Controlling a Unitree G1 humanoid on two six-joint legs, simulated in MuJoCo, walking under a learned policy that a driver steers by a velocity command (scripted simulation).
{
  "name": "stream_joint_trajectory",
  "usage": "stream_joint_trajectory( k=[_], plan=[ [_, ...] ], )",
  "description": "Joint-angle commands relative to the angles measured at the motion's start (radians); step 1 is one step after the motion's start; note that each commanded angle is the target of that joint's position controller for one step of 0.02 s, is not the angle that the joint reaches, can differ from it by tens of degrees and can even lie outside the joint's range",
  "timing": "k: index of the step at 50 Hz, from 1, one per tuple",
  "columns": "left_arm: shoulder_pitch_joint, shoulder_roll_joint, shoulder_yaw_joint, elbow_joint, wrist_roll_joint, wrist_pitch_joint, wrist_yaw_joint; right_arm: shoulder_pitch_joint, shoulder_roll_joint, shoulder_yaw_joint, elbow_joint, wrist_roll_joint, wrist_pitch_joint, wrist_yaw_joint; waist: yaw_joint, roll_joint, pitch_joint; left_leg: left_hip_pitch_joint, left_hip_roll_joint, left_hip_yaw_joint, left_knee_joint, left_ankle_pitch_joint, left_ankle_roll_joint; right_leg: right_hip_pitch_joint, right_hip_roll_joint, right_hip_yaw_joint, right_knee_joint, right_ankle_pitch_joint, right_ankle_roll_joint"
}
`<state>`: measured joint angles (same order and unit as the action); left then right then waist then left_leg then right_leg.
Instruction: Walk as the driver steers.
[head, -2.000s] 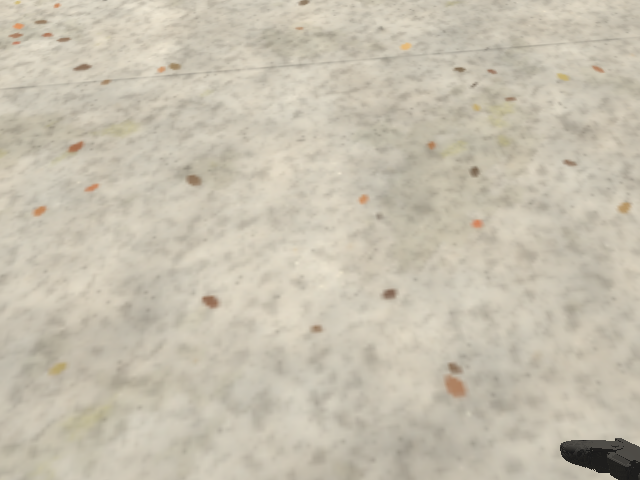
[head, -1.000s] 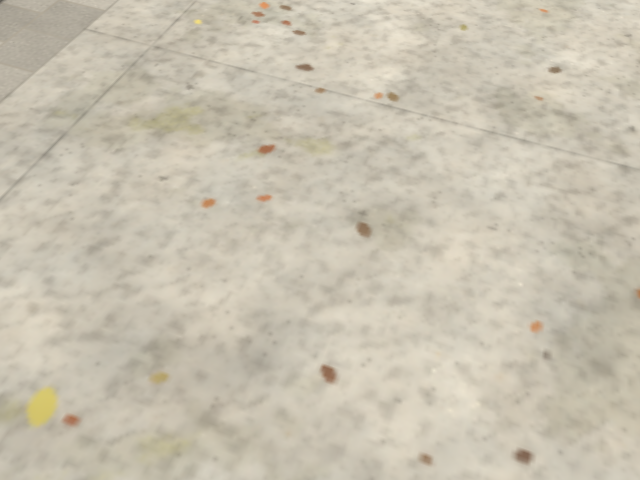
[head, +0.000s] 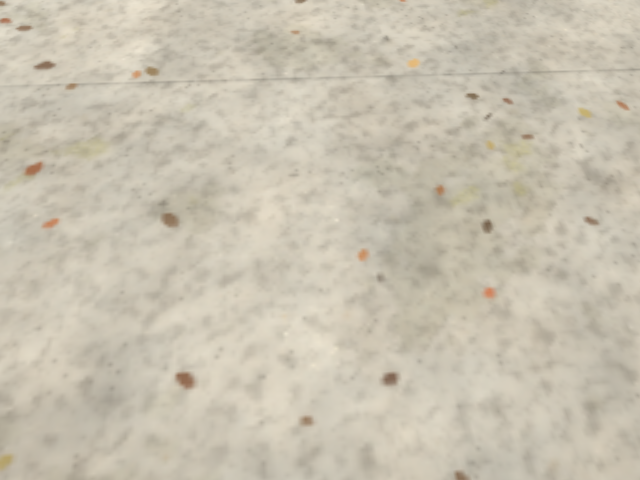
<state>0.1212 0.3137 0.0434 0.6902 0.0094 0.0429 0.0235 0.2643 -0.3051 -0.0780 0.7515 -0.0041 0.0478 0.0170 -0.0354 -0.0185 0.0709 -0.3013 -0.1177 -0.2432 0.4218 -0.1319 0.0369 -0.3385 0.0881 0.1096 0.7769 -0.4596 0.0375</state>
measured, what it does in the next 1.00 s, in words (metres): steps on the spot: right foot, then left foot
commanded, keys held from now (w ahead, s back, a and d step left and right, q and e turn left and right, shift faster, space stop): q+shift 0.40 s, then e+shift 0.30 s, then w+e+shift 0.30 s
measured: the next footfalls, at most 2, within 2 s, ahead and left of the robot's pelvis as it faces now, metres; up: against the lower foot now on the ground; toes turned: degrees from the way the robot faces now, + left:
right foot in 0.12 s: +0.05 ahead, -0.11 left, +0.00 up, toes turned +14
left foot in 0.56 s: -0.01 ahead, +0.10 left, +0.00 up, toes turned +24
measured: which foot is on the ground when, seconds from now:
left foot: down 0.00-0.12, up 0.14-0.54, down 0.56-1.00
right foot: up 0.00-0.10, down 0.12-0.58, up 0.60-1.00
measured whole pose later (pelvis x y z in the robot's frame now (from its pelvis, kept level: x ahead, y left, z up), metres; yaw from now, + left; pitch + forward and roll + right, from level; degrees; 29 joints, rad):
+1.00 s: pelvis +0.05 -0.02 +0.00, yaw +6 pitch +1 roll +1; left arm 0.19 0.33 0.09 0.72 0.02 0.07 -0.11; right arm 0.32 -0.33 -0.08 0.81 -0.04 -0.05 -0.02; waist -0.02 0.03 -0.01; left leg 0.00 0.08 0.31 0.28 -0.27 -0.03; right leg -0.56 -0.09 -0.05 0.94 -0.25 -0.02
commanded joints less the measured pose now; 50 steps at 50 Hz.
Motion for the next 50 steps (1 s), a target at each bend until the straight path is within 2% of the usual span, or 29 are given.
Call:
stream_joint_trajectory(
  k=[1,3,5,6,7,8,9,10,11,12,15,17,20,22,24,26,27,28,29,30,31,33,35,36,37,38,39,43,50],
  plan=[
    [0.010,0.067,0.012,-0.064,-0.005,-0.024,0.009,-0.013,-0.178,-0.063,-0.065,-0.006,-0.001,0.002,0.012,0.180,-0.148,0.188,0.204,-0.337,-0.101,0.046,0.141,-0.059,0.022,-0.009,-0.080,0.016,-0.013],
    [0.057,0.074,0.012,-0.049,-0.007,-0.033,0.017,-0.053,-0.182,-0.069,-0.076,-0.008,0.004,0.006,0.033,0.191,-0.149,0.108,0.183,-0.356,-0.099,0.012,0.110,0.055,0.036,-0.012,-0.197,0.049,-0.034],
    [0.141,0.088,0.017,-0.021,-0.002,-0.042,0.034,-0.112,-0.171,-0.066,-0.092,0.002,0.005,0.004,0.089,0.175,-0.131,-0.054,0.110,-0.326,-0.075,-0.155,0.025,0.260,0.015,-0.014,-0.446,0.183,-0.056],
    [0.135,0.170,0.035,-0.024,0.007,-0.045,0.046,-0.073,-0.120,-0.053,-0.097,0.008,0.000,-0.001,0.063,0.027,-0.136,-0.176,0.018,-0.224,0.052,-0.364,-0.038,0.354,-0.163,0.152,-0.570,0.083,-0.093],
    [0.048,0.258,0.046,-0.070,0.015,-0.041,0.043,-0.027,-0.082,-0.048,-0.107,0.009,-0.003,-0.009,0.037,-0.200,-0.133,-0.284,-0.121,0.041,0.345,-0.434,-0.072,0.316,-0.439,0.462,-0.645,-0.068,-0.189],
    [-0.002,0.209,0.034,-0.072,0.032,-0.036,0.034,-0.042,-0.178,-0.066,-0.086,-0.027,-0.003,-0.015,0.023,-0.080,-0.062,-0.284,-0.008,0.082,0.510,-0.382,-0.079,0.169,-0.463,0.400,-0.625,0.047,-0.238],
    [-0.017,0.139,0.015,-0.076,0.030,-0.037,0.030,-0.040,-0.183,-0.071,-0.079,-0.028,0.000,-0.006,0.003,-0.056,-0.046,-0.235,0.019,0.097,0.598,-0.335,-0.072,0.119,-0.412,0.300,-0.579,0.198,-0.238],
    [-0.040,0.097,0.002,-0.077,0.025,-0.040,0.025,-0.009,-0.163,-0.066,-0.061,-0.029,0.008,0.005,-0.016,-0.054,-0.031,-0.230,0.032,0.109,0.675,-0.288,-0.070,0.115,-0.345,0.181,-0.549,0.318,-0.215],
    [-0.045,0.092,-0.001,-0.080,0.021,-0.043,0.026,0.018,-0.151,-0.062,-0.050,-0.027,0.018,0.018,-0.024,-0.091,-0.043,-0.243,0.039,0.130,0.742,-0.259,-0.071,0.147,-0.304,0.103,-0.522,0.407,-0.201],
    [-0.035,0.088,-0.003,-0.085,0.023,-0.043,0.028,0.035,-0.147,-0.057,-0.043,-0.020,0.025,0.028,-0.016,-0.113,-0.050,-0.262,0.048,0.159,0.778,-0.253,-0.081,0.177,-0.288,0.043,-0.497,0.520,-0.200],
    [0.081,0.103,0.007,-0.060,0.021,-0.042,0.026,-0.060,-0.128,-0.039,-0.081,-0.009,0.030,0.043,0.050,-0.112,-0.056,-0.329,0.088,0.209,0.703,-0.248,-0.105,0.315,-0.303,-0.028,-0.446,0.713,-0.210],
    [0.136,0.118,0.017,-0.045,0.021,-0.040,0.024,-0.111,-0.113,-0.029,-0.105,-0.008,0.034,0.049,0.082,-0.125,-0.064,-0.346,0.107,0.230,0.644,-0.262,-0.112,0.381,-0.333,-0.046,-0.427,0.778,-0.222],
    [0.157,0.129,0.028,-0.037,0.025,-0.041,0.016,-0.160,-0.094,-0.019,-0.137,-0.002,0.041,0.057,0.092,-0.134,-0.072,-0.311,0.129,0.260,0.558,-0.280,-0.103,0.393,-0.370,-0.093,-0.412,0.814,-0.233],
    [0.176,0.133,0.030,-0.021,0.023,-0.048,0.003,-0.174,-0.065,-0.006,-0.148,-0.001,0.039,0.052,0.093,-0.133,-0.091,-0.195,0.104,0.261,0.457,-0.325,-0.081,0.333,-0.363,-0.102,-0.385,0.864,-0.239],
    [0.160,0.137,0.031,-0.006,0.019,-0.052,-0.009,-0.144,-0.048,0.004,-0.135,0.005,0.035,0.033,0.076,-0.157,-0.112,-0.084,0.064,0.277,0.353,-0.345,-0.053,0.287,-0.347,-0.104,-0.353,0.909,-0.238],
    [0.140,0.120,0.021,0.014,0.009,-0.049,-0.020,-0.113,-0.029,0.015,-0.109,0.002,0.030,0.011,0.052,-0.170,-0.116,0.014,0.048,0.282,0.162,-0.271,-0.029,0.266,-0.323,-0.085,-0.318,0.915,-0.226],
    [0.116,0.088,0.006,0.024,-0.004,-0.047,-0.025,-0.072,-0.009,0.026,-0.082,-0.010,0.023,-0.001,0.012,-0.140,-0.120,0.138,0.064,0.277,-0.056,-0.102,-0.016,0.216,-0.296,-0.092,-0.292,0.874,-0.190],
    [0.136,0.046,-0.011,0.037,-0.016,-0.051,-0.031,-0.028,-0.020,0.033,-0.056,-0.035,0.009,-0.016,-0.001,-0.077,-0.161,0.356,0.154,0.205,-0.200,0.116,-0.005,0.105,-0.278,-0.094,-0.286,0.750,-0.130],
    [0.185,-0.024,-0.033,0.011,-0.012,-0.054,-0.038,0.039,-0.097,0.029,-0.055,-0.061,-0.006,-0.031,0.004,0.132,-0.258,0.580,0.449,-0.052,-0.147,0.434,0.033,-0.058,-0.230,-0.120,-0.165,0.236,-0.075],
    [0.190,0.005,-0.020,0.019,-0.018,-0.031,-0.035,-0.051,-0.166,0.009,-0.059,-0.017,-0.009,-0.050,0.015,0.266,-0.204,0.357,0.514,-0.015,-0.055,0.621,0.179,-0.017,-0.126,-0.132,-0.084,-0.128,-0.061],
    [0.170,0.089,0.006,0.034,-0.017,-0.015,-0.032,-0.092,-0.139,0.009,-0.071,-0.014,-0.011,-0.048,0.006,0.189,-0.161,0.343,0.475,0.039,-0.045,0.598,0.208,-0.064,-0.110,-0.099,0.071,-0.157,-0.056],
    [0.190,0.117,0.034,0.058,-0.013,-0.003,-0.034,-0.154,-0.108,0.021,-0.082,-0.011,-0.004,-0.055,0.039,0.160,-0.090,0.260,0.409,0.155,-0.073,0.496,0.169,-0.126,-0.098,-0.092,0.246,-0.088,-0.041],
    [0.226,0.092,0.040,0.078,0.004,0.014,-0.039,-0.177,-0.080,0.029,-0.089,-0.011,-0.004,-0.064,0.055,0.171,-0.066,0.208,0.382,0.231,-0.091,0.437,0.151,-0.127,-0.097,-0.118,0.324,-0.028,-0.011],
    [0.225,0.089,0.042,0.075,0.007,0.017,-0.046,-0.137,-0.077,0.026,-0.085,-0.020,-0.007,-0.060,0.034,0.169,-0.094,0.224,0.382,0.226,-0.151,0.101,0.142,-0.148,-0.114,-0.127,0.334,0.010,-0.011],
    [0.186,0.089,0.044,0.056,0.010,0.020,-0.059,-0.116,-0.084,0.022,-0.080,-0.024,-0.013,-0.057,0.014,0.196,-0.073,0.230,0.394,0.187,-0.227,-0.222,0.135,-0.202,-0.130,-0.139,0.330,0.044,-0.012],
    [0.135,0.093,0.049,0.029,0.012,0.022,-0.074,-0.104,-0.096,0.016,-0.073,-0.024,-0.023,-0.054,0.001,0.218,-0.039,0.240,0.414,0.146,-0.290,-0.411,0.128,-0.266,-0.142,-0.143,0.317,0.074,-0.013],
    [0.096,0.093,0.052,0.010,0.014,0.021,-0.088,-0.086,-0.103,0.011,-0.065,-0.026,-0.036,-0.051,-0.008,0.208,-0.018,0.264,0.432,0.122,-0.325,-0.497,0.123,-0.318,-0.151,-0.138,0.304,0.098,-0.014],
    [0.052,0.055,0.054,-0.016,0.015,0.011,-0.114,-0.034,-0.112,-0.006,-0.036,-0.036,-0.090,-0.047,0.001,0.127,-0.009,0.345,0.481,0.166,-0.353,-0.497,0.114,-0.422,-0.179,-0.121,0.257,0.164,-0.034],
    [-0.061,0.053,0.045,-0.082,0.008,0.010,-0.143,-0.023,-0.162,-0.031,-0.021,-0.040,-0.129,-0.037,0.023,0.121,0.023,0.272,0.514,0.351,-0.363,-0.477,0.070,-0.365,-0.221,-0.152,0.117,0.214,-0.079]
  ],
)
